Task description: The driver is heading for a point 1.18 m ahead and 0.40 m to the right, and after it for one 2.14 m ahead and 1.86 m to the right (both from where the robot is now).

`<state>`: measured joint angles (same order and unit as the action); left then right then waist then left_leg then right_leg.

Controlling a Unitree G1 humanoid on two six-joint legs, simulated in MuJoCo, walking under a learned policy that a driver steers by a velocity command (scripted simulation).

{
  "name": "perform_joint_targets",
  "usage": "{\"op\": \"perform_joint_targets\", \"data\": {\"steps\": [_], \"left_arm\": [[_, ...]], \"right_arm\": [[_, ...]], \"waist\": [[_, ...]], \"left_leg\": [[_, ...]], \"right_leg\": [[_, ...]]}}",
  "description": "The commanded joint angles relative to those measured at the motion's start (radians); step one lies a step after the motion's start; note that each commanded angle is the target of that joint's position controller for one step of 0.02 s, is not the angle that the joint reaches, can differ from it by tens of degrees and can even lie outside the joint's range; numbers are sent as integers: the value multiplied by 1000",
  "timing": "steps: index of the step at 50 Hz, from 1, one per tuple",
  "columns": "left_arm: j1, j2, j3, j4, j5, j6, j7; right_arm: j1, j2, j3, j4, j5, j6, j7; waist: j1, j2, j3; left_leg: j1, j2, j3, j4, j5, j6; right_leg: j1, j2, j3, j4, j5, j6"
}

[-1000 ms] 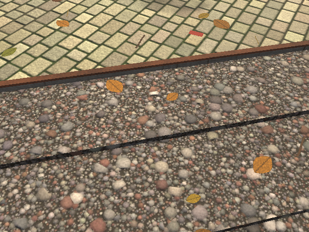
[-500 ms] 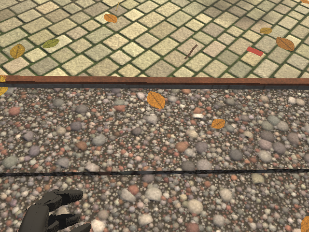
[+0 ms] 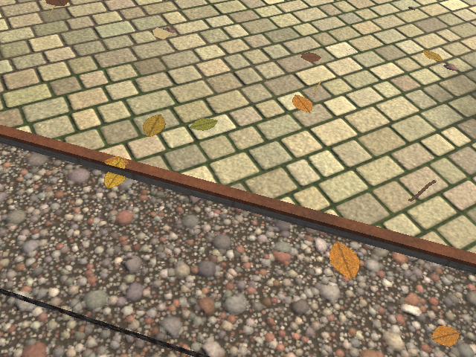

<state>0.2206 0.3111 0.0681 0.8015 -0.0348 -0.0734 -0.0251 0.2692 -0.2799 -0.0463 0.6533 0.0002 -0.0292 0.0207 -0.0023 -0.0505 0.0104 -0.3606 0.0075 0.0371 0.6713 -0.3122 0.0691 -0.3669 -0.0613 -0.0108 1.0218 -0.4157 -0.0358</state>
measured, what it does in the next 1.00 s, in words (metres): climbs, turning right: right foot, then left foot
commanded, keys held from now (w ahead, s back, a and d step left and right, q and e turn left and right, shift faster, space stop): w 0.04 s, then w+e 0.96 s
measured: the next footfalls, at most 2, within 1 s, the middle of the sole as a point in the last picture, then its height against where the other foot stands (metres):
right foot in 0.36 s outside the picture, level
left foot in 0.80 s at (223, 321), level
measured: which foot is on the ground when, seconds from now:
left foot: down 0.00-0.42, up 0.44-0.78, down 0.80-1.00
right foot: up 0.00-0.34, down 0.36-0.80, up 0.82-1.00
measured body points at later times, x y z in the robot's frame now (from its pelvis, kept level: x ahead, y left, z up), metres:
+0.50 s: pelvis +0.28 -0.06 +0.01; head +0.34 -0.07 +0.46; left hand +0.52 +0.16 -0.09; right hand +0.29 -0.34 -0.11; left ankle +0.12 +0.10 -0.62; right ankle +0.36 -0.15 -0.71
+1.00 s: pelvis +0.51 -0.08 +0.05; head +0.52 -0.08 +0.50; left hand +0.81 +0.05 -0.03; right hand +0.42 -0.34 -0.07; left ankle +0.56 +0.03 -0.69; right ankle +0.49 -0.22 -0.59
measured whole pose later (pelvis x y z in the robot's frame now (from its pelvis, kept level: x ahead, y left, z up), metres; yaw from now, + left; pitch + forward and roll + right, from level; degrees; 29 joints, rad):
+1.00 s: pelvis +0.51 -0.08 +0.05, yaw -29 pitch +0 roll +2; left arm 0.16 0.30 0.06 0.61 -0.02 0.00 -0.01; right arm 0.37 -0.26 -0.04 0.77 -0.02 -0.08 -0.03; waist -0.05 -0.05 0.01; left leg -0.20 0.02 0.14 0.47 -0.26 0.01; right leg -0.69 -0.04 0.06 1.25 -0.24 -0.01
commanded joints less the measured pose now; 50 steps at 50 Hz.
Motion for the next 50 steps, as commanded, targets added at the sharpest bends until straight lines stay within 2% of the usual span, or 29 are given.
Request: {"op": "perform_joint_targets", "data": {"steps": [1, 2, 4, 6, 10, 14, 17, 18, 19, 20, 21, 22, 23, 24, 25, 27, 29, 31, 34, 37, 39, 40, 41, 42, 43, 44, 45, 47, 50], "left_arm": [[-100, 79, 2, -133, -2, -33, -2], [-90, 79, 5, -122, 15, -31, -1], [-99, 69, 3, -103, 17, -16, -7], [-135, 40, -7, -108, 21, -3, -10], [-233, -14, -29, -140, 11, 2, -26], [-303, -13, -35, -180, 8, 4, -49], [-300, 19, -25, -202, 15, 5, -58], [-250, 46, -12, -196, 17, 9, -56], [-142, 111, 20, -173, 14, 13, -50], [-36, 138, 45, -147, 2, 15, -44], [97, 164, 69, -114, -6, 28, -33], [181, 161, 67, -66, -11, 44, -15], [224, 173, 56, -75, 17, 31, -16], [188, 148, 57, -91, 22, 26, -14], [94, 128, 50, -110, 17, 13, -12], [-27, 80, 30, -138, 23, 3, -3], [-62, 76, 24, -153, 24, 6, 7], [-76, 103, 28, -163, 24, 13, 23], [-57, 147, 38, -163, 15, 27, 40], [-71, 142, 36, -178, 17, 27, 30], [-125, 91, 20, -198, 19, 24, 23], [-140, 31, 2, -210, 32, 20, 20], [-120, -53, -22, -236, 36, 17, 18], [2, -25, -18, -265, -21, 13, 13], [-2, 58, 0, -250, -29, 23, 14], [-5, 89, 10, -245, -8, 38, 13], [3, 84, 15, -235, 7, 52, 15], [-28, 75, 16, -245, 12, 63, 16], [-92, 32, 3, -261, 20, 64, 10]], "right_arm": [[66, -143, -33, -41, 1, -49, 0], [39, -137, -28, -37, -5, -52, -3], [35, -129, -24, -33, -17, -64, -17], [75, -125, -26, -10, -14, -72, -28], [118, -137, -31, 33, -13, -69, -38], [135, -150, -39, 74, 0, -54, -38], [123, -181, -50, 86, 6, -35, -44], [114, -199, -56, 84, 5, -28, -50], [157, -174, -47, 81, -5, -14, -54], [211, -184, -42, 97, 2, -17, -50], [203, -192, -37, 99, 8, -35, -41], [107, -125, -19, 70, -5, -54, -30], [102, -85, 3, 28, 8, -79, -17], [0, -116, -2, -17, 39, -94, -12], [-80, -140, -5, -48, 38, -102, -17], [-86, -133, -8, -42, 12, -93, -28], [-52, -116, -8, -37, 4, -73, -18], [-54, -93, 0, -42, -9, -59, -13], [-138, -63, 16, -79, -9, -47, -13], [-74, -119, -16, -61, 17, -40, -17], [117, -142, -47, -1, 24, -42, -29], [278, -155, -64, 49, 15, -48, -33], [305, -180, -56, 38, -12, -55, -31], [109, -219, -53, -16, -46, -68, -28], [-23, -146, -35, -42, -11, -77, -32], [-62, -92, -17, -34, 6, -72, -37], [-81, -87, -14, -26, -1, -70, -37], [-89, -114, -24, -10, -16, -75, -47], [9, -119, -33, 29, -21, -88, -57]], "waist": [[-32, 193, 37], [-14, 180, 34], [-11, 143, 24], [-30, 92, 17], [-74, 99, 35], [-90, 103, 93], [-64, 134, 62], [-32, 164, 12], [15, 113, -96], [61, 100, -204], [131, 77, -284], [145, -68, -283], [124, -48, -426], [145, 17, -384], [109, 47, -254], [29, 55, -144], [-22, 29, -85], [-39, -5, -55], [-31, -51, -56], [-75, -71, -102], [-180, -54, -117], [-254, 59, -179], [-211, 231, -139], [-37, 381, -76], [2, 280, 54], [20, 194, 108], [39, 147, 107], [31, 168, 103], [-25, 98, 33]], "left_leg": [[291, 310, -596, -491, -293, 218], [264, 271, -504, -485, -170, 191], [258, 237, -353, -505, 66, 159], [305, 226, -234, -517, 245, 146], [338, 205, -52, -541, 337, 112], [407, 249, 14, -544, 370, 92], [490, 256, 69, -434, 743, 61], [518, 254, 87, -344, 949, 47], [468, 218, 124, -136, 1179, 18], [326, 196, 123, 59, 1171, -26], [59, 162, 101, 279, 888, -75], [-205, 42, 55, 557, -73, -101], [-323, 21, -120, 721, -261, -86], [-394, 35, -154, 693, -177, -79], [-390, 78, -151, 602, -114, -70], [-285, 111, -136, 494, -89, -78], [-203, 103, -106, 413, -88, -104], [-149, 82, -64, 345, -35, -135], [-48, 38, -26, 138, 40, -159], [137, 19, -5, 122, 73, -162], [375, 1, 10, 35, 69, -131], [570, 47, -54, -50, 17, -95], [601, 271, -443, -222, -238, -7], [389, 423, -914, -506, -573, 153], [233, 460, -887, -549, -675, 194], [131, 418, -717, -526, -543, 164], [72, 352, -561, -513, -402, 116], [45, 274, -307, -530, -169, 74], [187, 256, -122, -513, 82, 92]], "right_leg": [[-497, -56, 76, 208, 76, -4], [-457, -69, 75, 152, 119, 3], [-414, -71, 62, 79, 235, 20], [-424, -63, 59, -16, 322, 38], [-365, -17, 22, -253, 463, 47], [-359, -9, 6, -386, 461, 9], [-273, 53, -65, -444, 355, -39], [-204, 89, -93, -436, 310, -59], [14, 157, -151, -421, 275, -100], [308, 166, -135, -462, 399, -133], [638, 94, -3, -471, 466, -188], [802, -68, 283, -564, 400, -242], [921, -199, 528, -539, 386, -329], [824, -217, 594, -656, 203, -327], [663, -177, 532, -704, 179, -281], [397, -116, 429, -753, 206, -242], [212, -93, 388, -804, 180, -242], [73, -65, 329, -814, 201, -231], [-24, -13, 268, -789, 172, -182], [-65, -25, 303, -701, 120, -145], [-164, -1, 295, -518, 155, -94], [-254, 93, 210, -210, 140, -35], [-456, 173, 195, 117, -145, -16], [-561, 128, 207, 296, -95, -37], [-559, 56, 177, 373, -8, -36], [-519, 29, 150, 380, 50, -21], [-457, 9, 145, 367, 70, -8], [-406, -15, 126, 300, 148, 23], [-412, -32, 99, 180, 261, 51]]}}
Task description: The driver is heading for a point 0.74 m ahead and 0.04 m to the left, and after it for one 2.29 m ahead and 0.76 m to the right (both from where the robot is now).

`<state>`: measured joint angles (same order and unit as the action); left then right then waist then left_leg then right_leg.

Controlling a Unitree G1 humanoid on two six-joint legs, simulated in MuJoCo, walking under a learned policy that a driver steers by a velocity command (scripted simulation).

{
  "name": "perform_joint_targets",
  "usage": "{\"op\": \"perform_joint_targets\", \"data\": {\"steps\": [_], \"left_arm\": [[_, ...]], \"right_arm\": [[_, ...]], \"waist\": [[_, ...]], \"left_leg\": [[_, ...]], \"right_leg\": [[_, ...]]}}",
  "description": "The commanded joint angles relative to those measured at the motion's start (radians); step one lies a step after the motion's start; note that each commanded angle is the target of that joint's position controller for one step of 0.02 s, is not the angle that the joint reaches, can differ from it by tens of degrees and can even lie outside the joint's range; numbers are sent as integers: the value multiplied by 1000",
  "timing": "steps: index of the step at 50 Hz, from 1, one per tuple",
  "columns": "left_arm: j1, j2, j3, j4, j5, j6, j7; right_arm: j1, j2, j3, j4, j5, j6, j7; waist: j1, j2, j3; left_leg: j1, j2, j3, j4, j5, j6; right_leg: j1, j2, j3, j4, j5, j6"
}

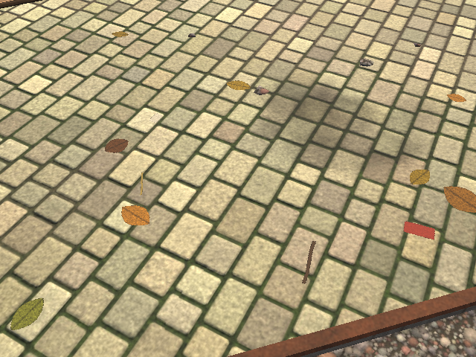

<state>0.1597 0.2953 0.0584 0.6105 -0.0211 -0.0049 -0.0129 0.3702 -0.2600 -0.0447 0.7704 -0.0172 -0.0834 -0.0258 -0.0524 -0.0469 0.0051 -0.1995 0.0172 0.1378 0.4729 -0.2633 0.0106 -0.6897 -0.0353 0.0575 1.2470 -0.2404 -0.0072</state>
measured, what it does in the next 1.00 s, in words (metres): climbs: right foot, then left foot 0.04 m higher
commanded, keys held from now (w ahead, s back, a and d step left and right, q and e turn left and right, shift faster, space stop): w+e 0.20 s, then w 0.08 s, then w+q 0.70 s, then e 0.02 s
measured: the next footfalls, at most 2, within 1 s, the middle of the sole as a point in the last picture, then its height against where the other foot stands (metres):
right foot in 0.28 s outside the picture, level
left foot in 0.80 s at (243, 315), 0.04 m higher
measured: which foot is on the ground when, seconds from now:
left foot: down 0.00-0.28, up 0.30-0.78, down 0.80-1.00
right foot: up 0.00-0.26, down 0.28-0.82, up 0.84-1.00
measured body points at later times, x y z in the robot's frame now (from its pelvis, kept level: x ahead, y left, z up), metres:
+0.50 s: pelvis +0.26 -0.10 +0.01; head +0.28 -0.12 +0.46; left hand +0.39 +0.15 -0.10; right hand +0.34 -0.39 -0.11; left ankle +0.32 +0.06 -0.63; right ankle +0.24 -0.17 -0.74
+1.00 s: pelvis +0.55 -0.10 +0.04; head +0.57 -0.10 +0.49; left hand +0.70 +0.17 -0.04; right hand +0.68 -0.36 -0.07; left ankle +0.59 -0.03 -0.70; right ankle +0.56 -0.27 -0.60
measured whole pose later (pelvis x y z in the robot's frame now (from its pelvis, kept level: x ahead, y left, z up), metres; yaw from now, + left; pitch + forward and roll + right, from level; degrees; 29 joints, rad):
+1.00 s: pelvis +0.55 -0.10 +0.04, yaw +7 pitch +1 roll +1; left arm 0.15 0.28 0.03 0.68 0.01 -0.11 -0.01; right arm 0.30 -0.27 -0.06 0.68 0.01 -0.06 0.02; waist -0.02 -0.02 0.02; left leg -0.32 -0.13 -0.01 0.46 -0.16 0.12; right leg -0.59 -0.07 0.09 1.22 -0.29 -0.01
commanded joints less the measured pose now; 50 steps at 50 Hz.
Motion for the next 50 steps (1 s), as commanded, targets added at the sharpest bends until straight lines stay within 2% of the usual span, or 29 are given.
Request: {"op": "perform_joint_targets", "data": {"steps": [1, 5, 9, 11, 12, 13, 14, 15, 16, 17, 18, 19, 20, 22, 24, 27, 31, 35, 37, 39, 40, 41, 42, 43, 44, 45, 46, 47, 50], "left_arm": [[-51, 36, 8, -77, 4, -6, -6], [-165, 11, -3, -106, -4, -13, -30], [-214, 19, -2, -121, -9, -13, -51], [-178, 47, 12, -119, 0, -12, -52], [-99, 71, 28, -102, 5, -12, -50], [78, 115, 58, -49, 4, -12, -44], [255, 180, 89, 4, 1, -5, -27], [257, 304, 98, 12, 4, -12, -7], [276, 243, 78, -15, 11, -30, -9], [245, 182, 59, 9, 18, -47, -17], [195, 152, 49, 21, 11, -56, -18], [128, 111, 35, 24, 13, -63, -18], [85, 78, 24, 23, 23, -71, -19], [65, 64, 22, 40, 29, -91, -18], [79, 71, 24, 71, 36, -105, -14], [109, 62, 20, 106, 40, -98, -2], [136, 82, 18, 129, 37, -88, 17], [200, 103, 14, 166, 34, -61, 33], [191, 135, 16, 161, 35, -41, 49], [143, 184, 26, 150, 28, -26, 64], [102, 190, 26, 137, 17, -25, 69], [117, 147, 13, 107, 18, -43, 68], [165, 21, -27, 66, 39, -76, 37], [92, 110, -2, 62, 23, -122, 1], [32, 104, -4, 32, -12, -137, -16], [16, 74, -11, 21, -2, -146, -15], [32, 77, -5, 29, 15, -142, -8], [60, 78, -2, 35, 18, -127, -5], [70, 59, -9, 36, 39, -91, 13]], "right_arm": [[-69, -147, -38, -77, -6, -32, -13], [-40, -187, -52, -55, 5, -11, -11], [-22, -224, -69, -28, 31, 7, 5], [-25, -246, -76, -16, 45, 16, 12], [-32, -261, -80, -10, 53, 21, 13], [-47, -252, -74, -8, 58, 26, 12], [-37, -205, -55, -19, 40, 18, 8], [31, -47, -5, -73, -8, 2, 17], [-7, -110, -7, -63, 38, -27, 23], [-117, -171, -26, -88, 82, -35, 26], [-147, -160, -20, -95, 79, -40, 23], [-157, -158, -21, -81, 53, -38, 18], [-124, -163, -27, -70, 46, -27, 21], [-73, -139, -28, -44, 53, 1, 27], [-78, -105, -24, -37, 51, 25, 25], [-142, -80, -19, -59, 47, 39, 23], [-282, -33, 5, -114, 33, 33, 44], [-381, -5, 21, -178, 36, 18, 84], [-366, -23, 10, -198, 38, 17, 97], [-199, -83, -19, -180, 40, 27, 98], [-29, -154, -54, -146, 39, 31, 89], [102, -257, -92, -122, 36, 44, 65], [45, -310, -100, -144, 34, 42, 53], [17, -224, -74, -166, 14, 33, 44], [-4, -164, -55, -166, 9, 25, 40], [-49, -142, -49, -160, 21, 19, 44], [-102, -108, -40, -168, 24, 9, 46], [-137, -91, -33, -182, 16, 7, 44], [-160, -105, -37, -175, 28, 4, 35]], "waist": [[13, 79, 25], [-37, 104, 42], [-49, 126, 92], [-11, 153, 68], [45, 163, 17], [146, 143, -75], [220, 94, -167], [113, -224, -237], [171, -122, -419], [189, -45, -274], [156, -33, -173], [117, -2, -111], [77, -29, -79], [44, -32, -61], [36, -11, -20], [51, -6, 37], [99, 17, 68], [130, 13, 75], [93, -40, 10], [-15, -124, -90], [-115, -94, -169], [-152, 57, -255], [-36, 322, -356], [-86, 191, -380], [-63, 118, -227], [-1, -9, -105], [44, -15, -66], [75, 35, -39], [101, 53, -5]], "left_leg": [[78, 252, -191, -312, 71, 156], [176, 261, -73, -319, 134, 146], [224, 280, 4, -311, 185, 124], [249, 287, 39, -213, 506, 112], [247, 281, 62, -94, 729, 102], [189, 248, 98, 108, 847, 79], [-31, 210, 100, 364, 636, 37], [-462, 59, 56, 741, -271, -31], [-540, 7, -185, 916, -333, -32], [-634, 48, -202, 952, -241, -19], [-630, 95, -196, 894, -151, 0], [-580, 132, -202, 833, -74, 4], [-519, 152, -219, 793, -14, 6], [-468, 150, -232, 770, 41, -1], [-504, 130, -242, 775, 71, -18], [-639, 103, -270, 748, 143, -32], [-625, 79, -168, 513, 261, -20], [-650, 47, -59, 393, 188, 35], [-522, -23, 19, 353, 102, 70], [-316, -89, 31, 309, 5, 120], [-65, -113, -11, 183, 85, 161], [258, 27, -306, 66, 33, 241], [507, 280, -957, -109, -135, 439], [487, 281, -1004, -173, -233, 402], [349, 260, -855, -181, -220, 362], [185, 217, -736, -206, -131, 330], [80, 170, -631, -217, -23, 303], [3, 137, -578, -238, 30, 302], [-117, 96, -428, -263, 257, 296]], "right_leg": [[-105, -62, 27, -91, 97, 26], [-77, -65, -35, -355, 165, 30], [15, -48, -109, -530, 98, -14], [125, 5, -149, -588, 17, -61], [246, 51, -172, -629, -3, -92], [484, 106, -192, -710, 75, -131], [792, 64, -83, -694, 128, -163], [1086, -225, 425, -748, 75, -293], [1099, -358, 744, -925, -77, -385], [1013, -333, 592, -946, -52, -336], [869, -299, 443, -947, -5, -299], [738, -256, 342, -961, 43, -265], [649, -224, 266, -993, 107, -248], [582, -208, 173, -1052, 190, -239], [551, -200, 67, -1075, 322, -227], [573, -187, -36, -1087, 363, -191], [600, -174, -139, -1127, 436, -137], [753, -208, -205, -1050, 741, -101], [784, -212, -240, -936, 1107, -91], [792, -228, -247, -715, 1390, -99], [707, -194, -261, -504, 1311, -84], [426, -103, -252, -178, 823, -38], [22, 140, -93, 201, -202, 12], [-70, 80, 126, 275, -179, -26], [-104, 48, 102, 256, -137, -35], [-94, 4, 76, 152, -111, -41], [-38, -38, 71, 51, -74, -37], [13, -51, 63, 49, -67, -28], [54, -66, 0, -126, -27, 32]]}}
